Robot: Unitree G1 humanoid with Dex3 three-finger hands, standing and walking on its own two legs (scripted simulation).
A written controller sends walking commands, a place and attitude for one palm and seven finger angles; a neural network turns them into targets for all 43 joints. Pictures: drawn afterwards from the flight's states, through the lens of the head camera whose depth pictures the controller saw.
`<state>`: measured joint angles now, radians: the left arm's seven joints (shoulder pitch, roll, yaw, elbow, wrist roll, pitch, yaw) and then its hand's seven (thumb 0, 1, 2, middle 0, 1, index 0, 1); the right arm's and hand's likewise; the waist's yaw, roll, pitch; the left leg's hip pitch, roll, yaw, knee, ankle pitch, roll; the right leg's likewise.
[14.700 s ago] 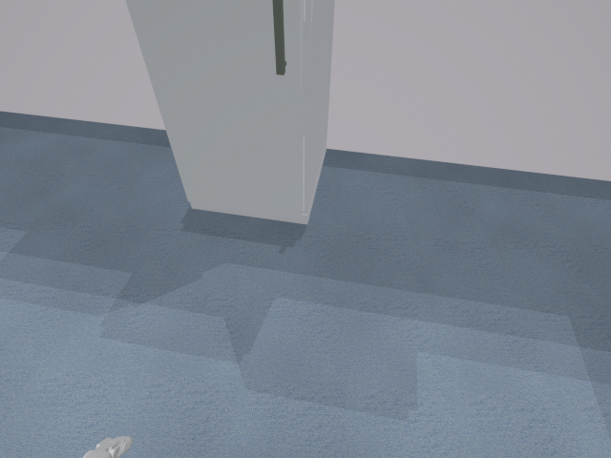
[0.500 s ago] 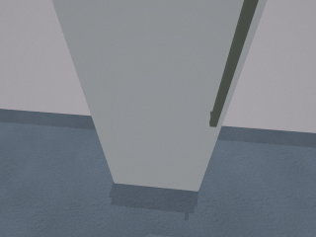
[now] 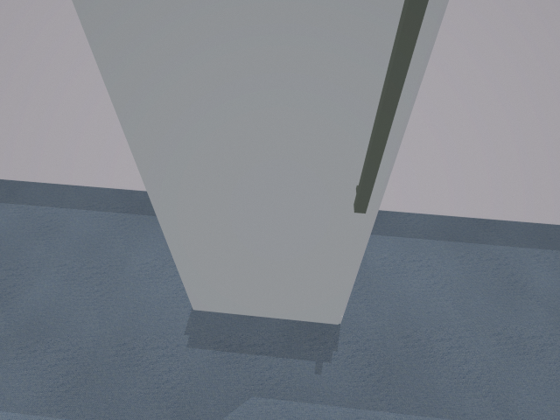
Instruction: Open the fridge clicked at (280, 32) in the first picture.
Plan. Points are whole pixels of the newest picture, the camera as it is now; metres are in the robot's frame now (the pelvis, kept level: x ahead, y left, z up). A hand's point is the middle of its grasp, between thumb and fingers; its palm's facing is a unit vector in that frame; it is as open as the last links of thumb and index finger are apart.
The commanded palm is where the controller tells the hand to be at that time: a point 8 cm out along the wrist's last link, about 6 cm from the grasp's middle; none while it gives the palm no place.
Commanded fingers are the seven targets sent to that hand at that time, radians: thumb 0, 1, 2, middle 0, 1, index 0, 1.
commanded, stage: look again from close up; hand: right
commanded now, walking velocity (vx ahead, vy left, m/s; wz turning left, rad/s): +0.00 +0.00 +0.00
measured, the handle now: (387, 91) +0.53 -0.13 +0.22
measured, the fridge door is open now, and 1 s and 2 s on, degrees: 0 0 0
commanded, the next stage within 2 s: none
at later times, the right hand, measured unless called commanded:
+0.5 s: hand out of the picture +0.02 -0.21 -0.16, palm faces -0.01 +0.96 -0.27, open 7.3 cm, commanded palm none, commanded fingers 0.00 -0.90 -0.90 0.20 0.30 0.20 0.30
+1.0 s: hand out of the picture +0.05 -0.20 -0.16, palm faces -0.02 +0.96 -0.28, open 7.3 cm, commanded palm none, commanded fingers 0.00 -0.90 -0.90 0.20 0.30 0.20 0.30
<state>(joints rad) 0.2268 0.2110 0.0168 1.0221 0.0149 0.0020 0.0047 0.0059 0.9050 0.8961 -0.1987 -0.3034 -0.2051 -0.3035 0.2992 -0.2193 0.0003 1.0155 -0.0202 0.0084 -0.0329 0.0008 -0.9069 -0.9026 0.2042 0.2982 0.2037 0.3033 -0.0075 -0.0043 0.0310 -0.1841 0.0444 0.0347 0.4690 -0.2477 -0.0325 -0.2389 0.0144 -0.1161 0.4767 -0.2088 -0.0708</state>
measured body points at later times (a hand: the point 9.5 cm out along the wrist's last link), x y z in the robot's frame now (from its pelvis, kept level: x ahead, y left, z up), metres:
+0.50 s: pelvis +0.00 +0.00 +0.01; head +0.00 +0.00 +0.46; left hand +0.04 +0.27 -0.14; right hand +0.02 -0.26 -0.14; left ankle +0.00 +0.14 -0.74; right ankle +0.04 -0.07 -0.74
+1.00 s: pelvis +0.01 +0.02 +0.01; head +0.02 +0.02 +0.46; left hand +0.06 +0.29 -0.14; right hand +0.06 -0.25 -0.14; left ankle +0.00 +0.14 -0.74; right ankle +0.04 -0.07 -0.74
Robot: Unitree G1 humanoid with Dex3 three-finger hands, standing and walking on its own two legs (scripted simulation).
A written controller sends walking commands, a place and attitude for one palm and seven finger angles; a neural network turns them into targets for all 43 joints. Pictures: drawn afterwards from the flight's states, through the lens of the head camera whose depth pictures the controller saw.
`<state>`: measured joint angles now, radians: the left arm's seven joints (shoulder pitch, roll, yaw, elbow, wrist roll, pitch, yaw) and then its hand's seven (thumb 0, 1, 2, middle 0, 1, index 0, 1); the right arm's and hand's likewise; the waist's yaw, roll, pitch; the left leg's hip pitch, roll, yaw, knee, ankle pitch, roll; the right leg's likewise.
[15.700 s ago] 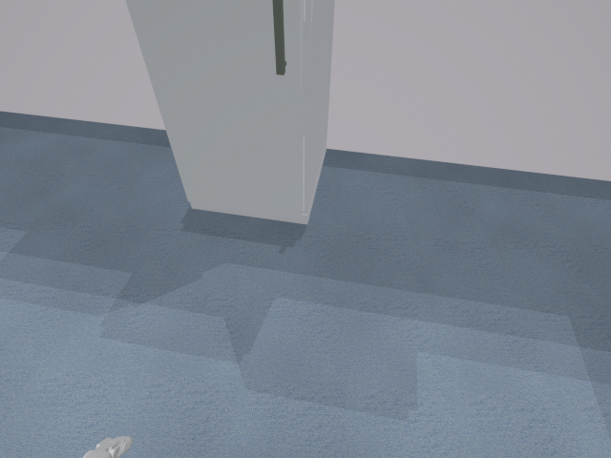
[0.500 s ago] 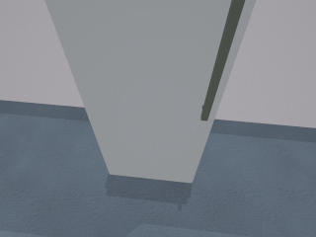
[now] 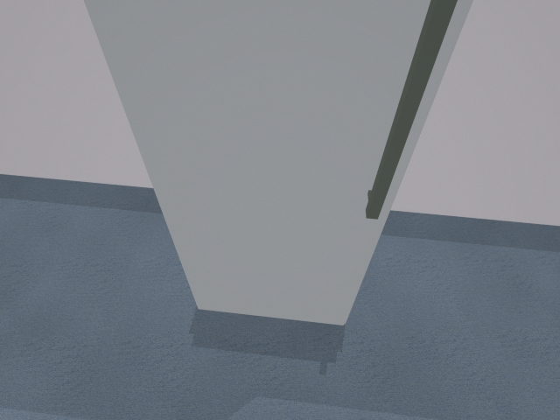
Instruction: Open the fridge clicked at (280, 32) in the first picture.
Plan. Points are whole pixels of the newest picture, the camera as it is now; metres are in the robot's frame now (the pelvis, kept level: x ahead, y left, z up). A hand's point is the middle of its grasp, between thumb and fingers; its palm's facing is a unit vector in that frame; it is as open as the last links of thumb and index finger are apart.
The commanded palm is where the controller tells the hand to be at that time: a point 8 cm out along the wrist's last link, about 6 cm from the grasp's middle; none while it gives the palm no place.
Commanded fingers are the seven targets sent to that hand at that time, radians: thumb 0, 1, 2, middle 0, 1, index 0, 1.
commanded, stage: look again from close up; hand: right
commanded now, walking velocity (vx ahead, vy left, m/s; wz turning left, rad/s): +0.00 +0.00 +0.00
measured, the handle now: (406, 98) +0.52 -0.15 +0.21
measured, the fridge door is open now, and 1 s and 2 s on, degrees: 0 0 0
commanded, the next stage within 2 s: raise the hand to about handle height in 1.10 s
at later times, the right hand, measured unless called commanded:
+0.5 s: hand out of the picture +0.07 -0.22 -0.16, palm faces -0.01 +0.95 -0.30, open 7.3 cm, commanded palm none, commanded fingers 0.00 -0.90 -0.90 0.20 0.30 0.20 0.30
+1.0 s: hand out of the picture +0.06 -0.21 -0.16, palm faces -0.01 +0.95 -0.30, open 7.3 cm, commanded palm none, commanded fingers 0.00 -0.90 -0.90 0.20 0.30 0.20 0.30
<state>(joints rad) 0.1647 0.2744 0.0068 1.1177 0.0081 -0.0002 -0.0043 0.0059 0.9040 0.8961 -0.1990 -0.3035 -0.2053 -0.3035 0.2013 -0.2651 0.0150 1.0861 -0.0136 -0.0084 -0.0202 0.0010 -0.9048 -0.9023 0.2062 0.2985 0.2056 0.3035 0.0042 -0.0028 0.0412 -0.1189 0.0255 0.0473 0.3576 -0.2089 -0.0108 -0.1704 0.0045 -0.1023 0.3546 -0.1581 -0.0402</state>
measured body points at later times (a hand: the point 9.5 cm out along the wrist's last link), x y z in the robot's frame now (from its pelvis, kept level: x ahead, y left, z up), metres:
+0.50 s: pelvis +0.02 +0.01 +0.00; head +0.02 +0.01 +0.45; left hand +0.08 +0.28 -0.14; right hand +0.07 -0.27 -0.14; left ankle -0.01 +0.12 -0.75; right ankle +0.02 -0.09 -0.75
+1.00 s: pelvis +0.02 +0.02 +0.00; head +0.03 +0.02 +0.45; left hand +0.07 +0.29 -0.15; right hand +0.06 -0.26 -0.14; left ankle -0.01 +0.12 -0.75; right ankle +0.03 -0.09 -0.75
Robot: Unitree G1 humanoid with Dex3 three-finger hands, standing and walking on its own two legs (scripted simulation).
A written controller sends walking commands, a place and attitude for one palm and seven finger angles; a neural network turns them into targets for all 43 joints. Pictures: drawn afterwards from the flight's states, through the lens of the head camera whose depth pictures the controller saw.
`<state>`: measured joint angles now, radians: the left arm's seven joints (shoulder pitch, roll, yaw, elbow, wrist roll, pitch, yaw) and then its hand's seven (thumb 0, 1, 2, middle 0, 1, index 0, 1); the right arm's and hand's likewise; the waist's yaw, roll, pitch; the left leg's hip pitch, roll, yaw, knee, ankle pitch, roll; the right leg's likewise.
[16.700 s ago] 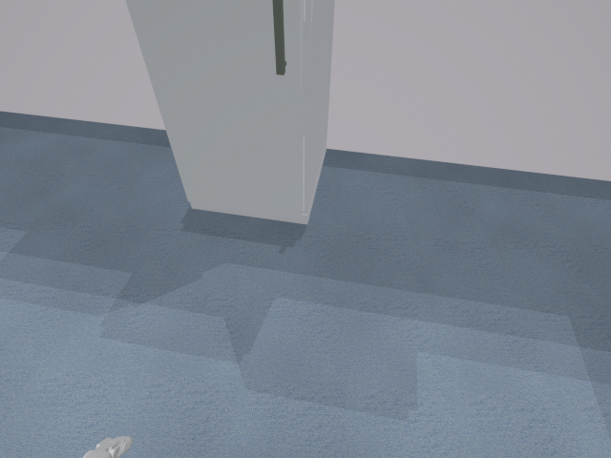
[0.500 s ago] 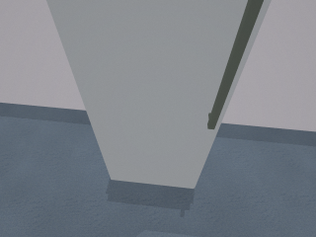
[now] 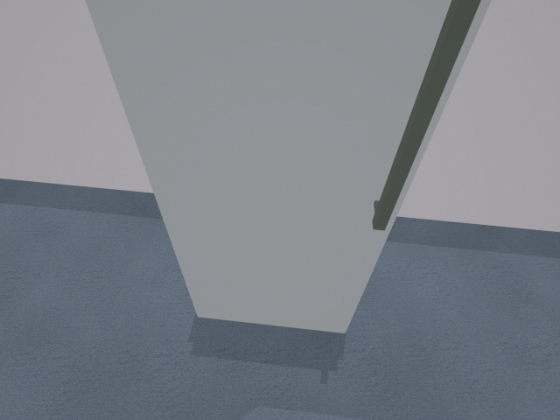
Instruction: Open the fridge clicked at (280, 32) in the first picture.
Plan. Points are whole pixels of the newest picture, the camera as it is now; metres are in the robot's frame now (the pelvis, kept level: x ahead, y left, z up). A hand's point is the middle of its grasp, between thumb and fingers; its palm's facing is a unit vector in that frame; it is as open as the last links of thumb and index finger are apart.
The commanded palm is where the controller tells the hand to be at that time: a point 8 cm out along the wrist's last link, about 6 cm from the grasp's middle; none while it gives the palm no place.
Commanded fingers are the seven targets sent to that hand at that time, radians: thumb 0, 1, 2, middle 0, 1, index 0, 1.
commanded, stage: look again from close up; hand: right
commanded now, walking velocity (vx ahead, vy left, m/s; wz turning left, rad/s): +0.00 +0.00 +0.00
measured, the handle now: (417, 110) +0.50 -0.16 +0.21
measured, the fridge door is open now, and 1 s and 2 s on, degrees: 0 0 0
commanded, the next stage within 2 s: raise the hand to about handle height in 0.10 s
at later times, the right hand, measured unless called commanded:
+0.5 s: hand (445, 379) +0.20 -0.20 +0.00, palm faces +0.11 +0.99 -0.07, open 7.9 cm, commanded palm +0.12 -0.27 -0.04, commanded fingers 0.00 -0.53 -0.74 0.23 0.54 0.23 0.54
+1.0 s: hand (485, 377) +0.19 -0.24 +0.03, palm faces +0.10 +0.99 -0.06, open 10.8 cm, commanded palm +0.15 -0.29 +0.03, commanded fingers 0.00 0.06 -0.49 0.27 0.92 0.27 0.92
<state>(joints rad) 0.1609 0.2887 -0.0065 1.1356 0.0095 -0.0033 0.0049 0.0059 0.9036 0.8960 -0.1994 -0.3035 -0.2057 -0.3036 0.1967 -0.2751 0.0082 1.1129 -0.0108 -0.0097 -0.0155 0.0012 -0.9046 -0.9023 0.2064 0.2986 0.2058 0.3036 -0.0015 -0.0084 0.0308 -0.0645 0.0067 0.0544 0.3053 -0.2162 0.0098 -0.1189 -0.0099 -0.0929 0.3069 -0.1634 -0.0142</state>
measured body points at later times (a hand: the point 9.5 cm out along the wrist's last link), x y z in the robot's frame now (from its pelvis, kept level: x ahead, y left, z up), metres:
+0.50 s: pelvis -0.03 +0.02 -0.05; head +0.00 +0.02 +0.40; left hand +0.15 +0.27 -0.12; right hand +0.18 -0.26 +0.00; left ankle -0.03 +0.11 -0.75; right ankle +0.00 -0.11 -0.75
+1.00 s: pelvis -0.04 +0.01 -0.06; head +0.00 +0.01 +0.39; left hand +0.13 +0.24 -0.13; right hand +0.18 -0.30 +0.03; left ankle -0.03 +0.11 -0.75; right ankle +0.00 -0.11 -0.75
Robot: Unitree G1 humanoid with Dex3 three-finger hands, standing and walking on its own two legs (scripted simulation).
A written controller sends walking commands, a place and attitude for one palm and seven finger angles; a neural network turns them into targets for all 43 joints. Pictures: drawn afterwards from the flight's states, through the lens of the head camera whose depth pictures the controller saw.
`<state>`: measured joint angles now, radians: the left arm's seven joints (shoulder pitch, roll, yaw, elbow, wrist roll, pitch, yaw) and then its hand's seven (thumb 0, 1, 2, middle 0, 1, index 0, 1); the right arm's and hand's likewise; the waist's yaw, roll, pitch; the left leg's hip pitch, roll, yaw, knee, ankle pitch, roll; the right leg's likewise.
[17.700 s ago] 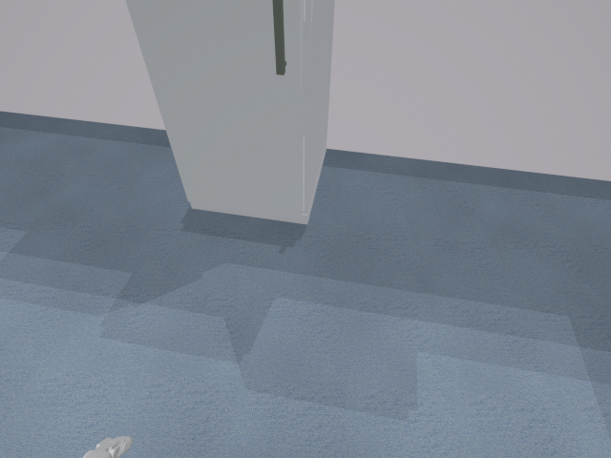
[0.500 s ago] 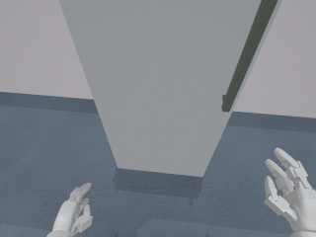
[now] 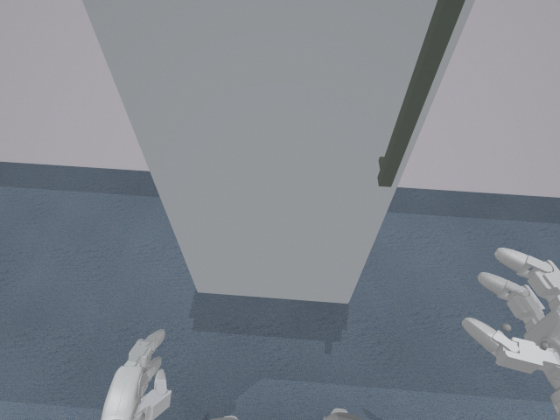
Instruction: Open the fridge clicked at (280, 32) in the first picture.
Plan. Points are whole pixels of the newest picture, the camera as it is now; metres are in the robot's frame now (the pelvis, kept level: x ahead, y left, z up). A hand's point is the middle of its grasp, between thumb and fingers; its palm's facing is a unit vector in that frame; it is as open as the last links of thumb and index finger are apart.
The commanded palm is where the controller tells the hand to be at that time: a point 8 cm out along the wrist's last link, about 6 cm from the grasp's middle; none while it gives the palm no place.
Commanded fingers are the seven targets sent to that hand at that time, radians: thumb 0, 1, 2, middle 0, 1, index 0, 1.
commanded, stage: raise the hand to about handle height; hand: right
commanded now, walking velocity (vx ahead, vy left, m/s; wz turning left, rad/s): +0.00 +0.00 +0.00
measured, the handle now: (428, 45) +0.54 -0.16 +0.27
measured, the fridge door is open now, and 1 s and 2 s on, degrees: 0 0 0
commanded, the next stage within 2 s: move the hooked fingers beside the handle in 1.30 s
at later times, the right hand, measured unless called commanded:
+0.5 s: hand out of the picture +0.26 -0.28 +0.16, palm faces +0.13 +0.99 -0.05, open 13.6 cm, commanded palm +0.24 -0.32 +0.16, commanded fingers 0.00 0.50 -0.30 0.30 1.20 0.30 1.20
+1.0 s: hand out of the picture +0.29 -0.28 +0.19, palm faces +0.11 +0.99 -0.01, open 14.0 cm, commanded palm +0.25 -0.32 +0.20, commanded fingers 0.00 0.50 -0.30 0.30 1.20 0.30 1.20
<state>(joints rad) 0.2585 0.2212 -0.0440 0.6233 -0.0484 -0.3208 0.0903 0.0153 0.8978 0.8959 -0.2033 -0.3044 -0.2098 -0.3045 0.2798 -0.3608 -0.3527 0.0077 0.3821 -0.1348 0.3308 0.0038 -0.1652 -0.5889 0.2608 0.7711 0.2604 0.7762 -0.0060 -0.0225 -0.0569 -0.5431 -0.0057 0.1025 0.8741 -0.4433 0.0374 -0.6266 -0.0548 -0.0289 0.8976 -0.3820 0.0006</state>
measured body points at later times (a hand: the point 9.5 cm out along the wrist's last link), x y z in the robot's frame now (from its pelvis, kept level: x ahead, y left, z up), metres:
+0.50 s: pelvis +0.02 -0.01 +0.03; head +0.02 +0.00 +0.48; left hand +0.22 +0.22 -0.03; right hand +0.25 -0.33 +0.16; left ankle +0.00 +0.10 -0.69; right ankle +0.04 -0.12 -0.69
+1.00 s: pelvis +0.01 +0.00 +0.04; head -0.01 +0.01 +0.49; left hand +0.20 +0.24 -0.03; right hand +0.28 -0.33 +0.20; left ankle +0.00 +0.10 -0.69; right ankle +0.04 -0.12 -0.69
